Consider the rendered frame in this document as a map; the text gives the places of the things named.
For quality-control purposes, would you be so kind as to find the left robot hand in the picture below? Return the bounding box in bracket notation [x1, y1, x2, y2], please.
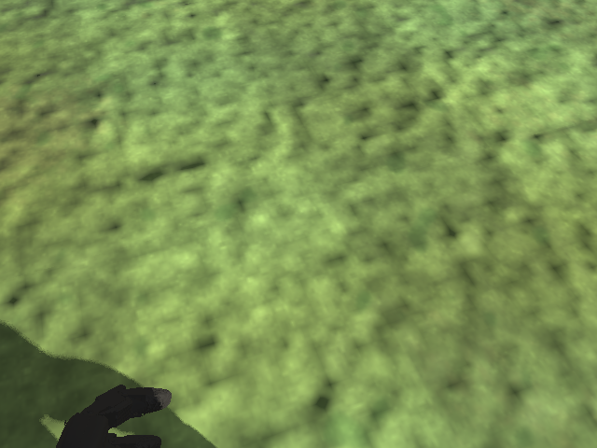
[56, 385, 172, 448]

